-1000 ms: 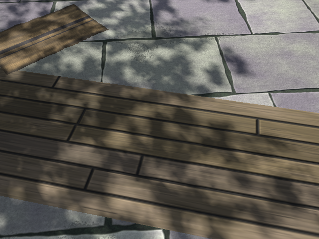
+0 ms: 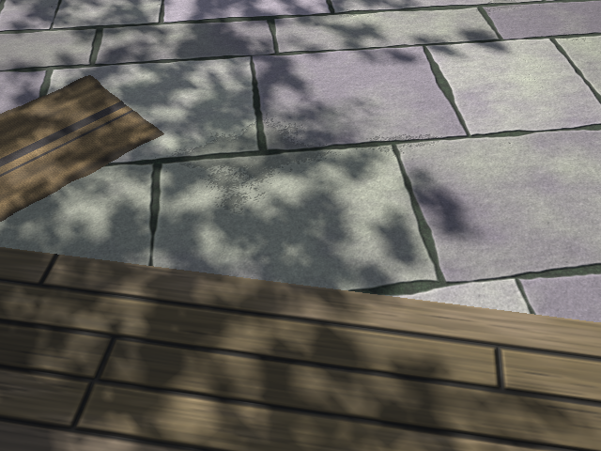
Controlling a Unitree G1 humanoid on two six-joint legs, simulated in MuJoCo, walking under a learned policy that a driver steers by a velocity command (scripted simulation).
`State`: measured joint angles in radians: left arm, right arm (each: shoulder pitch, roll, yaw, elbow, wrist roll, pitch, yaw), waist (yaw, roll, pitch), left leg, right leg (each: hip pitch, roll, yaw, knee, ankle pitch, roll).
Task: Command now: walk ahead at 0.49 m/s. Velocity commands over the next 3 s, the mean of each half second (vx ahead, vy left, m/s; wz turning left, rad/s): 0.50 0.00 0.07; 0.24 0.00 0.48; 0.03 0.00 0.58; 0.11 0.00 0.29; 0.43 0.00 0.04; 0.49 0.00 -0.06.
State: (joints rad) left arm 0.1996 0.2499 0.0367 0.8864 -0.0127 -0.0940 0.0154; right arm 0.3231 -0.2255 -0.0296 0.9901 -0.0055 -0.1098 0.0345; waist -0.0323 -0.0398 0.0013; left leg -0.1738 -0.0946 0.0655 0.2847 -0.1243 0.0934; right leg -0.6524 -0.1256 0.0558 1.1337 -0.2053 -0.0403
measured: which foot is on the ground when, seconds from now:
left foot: down 0.00-0.32, up 0.34-0.80, down 0.82-1.00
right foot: up 0.00-0.28, down 0.30-0.80, up 0.82-1.00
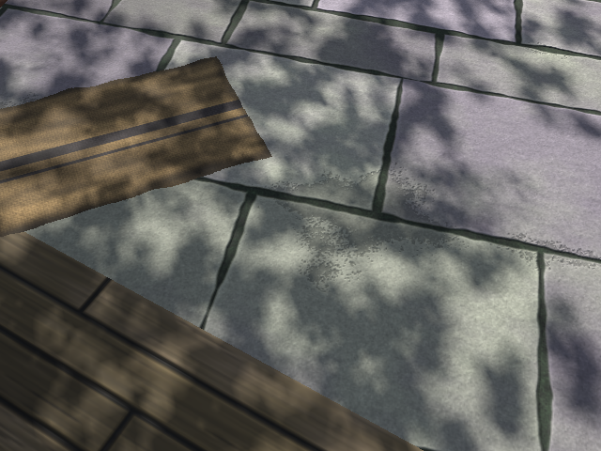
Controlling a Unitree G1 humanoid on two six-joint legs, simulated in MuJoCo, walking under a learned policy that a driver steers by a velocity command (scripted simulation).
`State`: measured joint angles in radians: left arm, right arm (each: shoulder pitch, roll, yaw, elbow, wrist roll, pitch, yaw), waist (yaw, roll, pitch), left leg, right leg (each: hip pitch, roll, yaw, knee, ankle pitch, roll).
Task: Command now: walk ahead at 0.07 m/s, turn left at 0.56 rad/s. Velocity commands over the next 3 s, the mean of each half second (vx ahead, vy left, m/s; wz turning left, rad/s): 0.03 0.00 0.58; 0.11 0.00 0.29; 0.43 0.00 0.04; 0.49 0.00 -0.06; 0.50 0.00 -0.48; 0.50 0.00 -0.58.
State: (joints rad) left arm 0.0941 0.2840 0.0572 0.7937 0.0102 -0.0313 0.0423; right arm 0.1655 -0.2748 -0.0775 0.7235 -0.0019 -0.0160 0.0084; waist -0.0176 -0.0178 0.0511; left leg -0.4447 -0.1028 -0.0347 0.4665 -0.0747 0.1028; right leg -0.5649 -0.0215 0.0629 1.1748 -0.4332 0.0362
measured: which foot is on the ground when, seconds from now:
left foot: down 0.00-0.34, up 0.36-0.74, down 0.76-1.00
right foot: up 0.00-0.32, down 0.34-0.76, up 0.78-1.00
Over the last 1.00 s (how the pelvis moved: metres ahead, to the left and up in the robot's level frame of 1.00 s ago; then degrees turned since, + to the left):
0.45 -0.03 -0.01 19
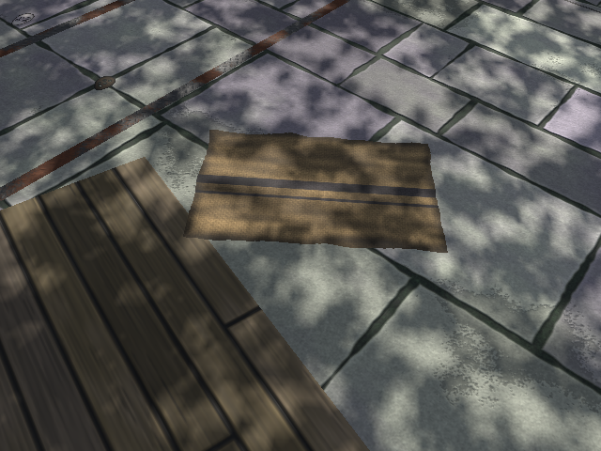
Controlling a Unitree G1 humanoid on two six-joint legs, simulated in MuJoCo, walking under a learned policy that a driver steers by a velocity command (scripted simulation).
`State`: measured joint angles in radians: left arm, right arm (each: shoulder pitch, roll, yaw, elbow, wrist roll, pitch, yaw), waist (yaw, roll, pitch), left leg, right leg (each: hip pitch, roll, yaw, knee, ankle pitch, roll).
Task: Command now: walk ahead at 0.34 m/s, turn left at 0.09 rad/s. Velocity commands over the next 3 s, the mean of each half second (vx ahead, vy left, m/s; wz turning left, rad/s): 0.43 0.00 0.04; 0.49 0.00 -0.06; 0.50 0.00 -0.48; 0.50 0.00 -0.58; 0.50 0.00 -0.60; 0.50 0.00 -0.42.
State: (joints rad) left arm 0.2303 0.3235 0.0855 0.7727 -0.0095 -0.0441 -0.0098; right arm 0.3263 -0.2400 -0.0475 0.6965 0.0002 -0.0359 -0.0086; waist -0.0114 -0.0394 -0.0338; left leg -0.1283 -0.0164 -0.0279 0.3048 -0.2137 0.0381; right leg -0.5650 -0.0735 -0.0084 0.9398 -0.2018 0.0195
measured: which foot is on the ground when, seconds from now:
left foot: down 0.00-0.24, up 0.26-0.76, down 0.78-1.00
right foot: up 0.00-0.22, down 0.24-0.80, up 0.82-1.00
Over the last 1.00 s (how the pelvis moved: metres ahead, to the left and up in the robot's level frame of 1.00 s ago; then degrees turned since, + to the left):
0.06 -0.01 0.02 26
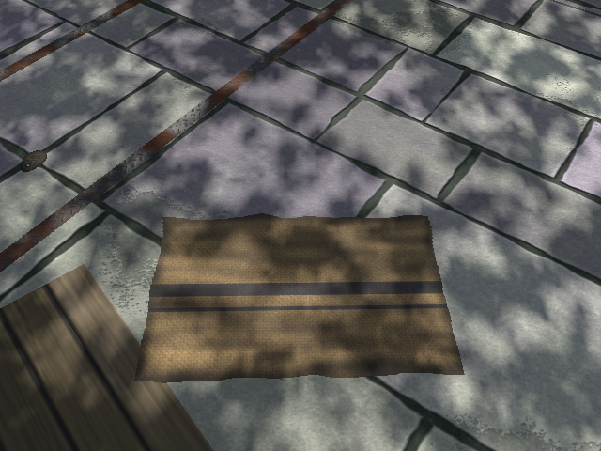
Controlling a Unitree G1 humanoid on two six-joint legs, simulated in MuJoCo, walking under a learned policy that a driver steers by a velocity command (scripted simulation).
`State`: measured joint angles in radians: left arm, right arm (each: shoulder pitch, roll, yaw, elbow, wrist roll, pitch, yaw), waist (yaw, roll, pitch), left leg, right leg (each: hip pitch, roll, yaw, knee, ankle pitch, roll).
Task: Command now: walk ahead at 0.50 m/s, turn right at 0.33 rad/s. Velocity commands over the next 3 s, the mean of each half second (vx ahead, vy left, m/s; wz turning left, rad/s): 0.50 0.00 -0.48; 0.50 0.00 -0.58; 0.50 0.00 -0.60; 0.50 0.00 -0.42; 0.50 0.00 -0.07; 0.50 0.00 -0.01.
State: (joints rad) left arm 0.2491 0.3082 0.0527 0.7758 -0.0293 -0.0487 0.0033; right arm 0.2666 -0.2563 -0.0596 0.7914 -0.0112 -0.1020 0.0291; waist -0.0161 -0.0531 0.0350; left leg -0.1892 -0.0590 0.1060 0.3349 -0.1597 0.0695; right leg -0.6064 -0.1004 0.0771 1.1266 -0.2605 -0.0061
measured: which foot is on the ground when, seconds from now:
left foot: down 0.00-0.34, up 0.36-0.78, down 0.80-1.00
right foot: up 0.00-0.30, down 0.32-0.82, up 0.84-1.00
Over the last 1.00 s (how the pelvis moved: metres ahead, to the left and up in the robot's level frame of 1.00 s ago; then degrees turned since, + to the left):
0.48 -0.03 -0.01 -4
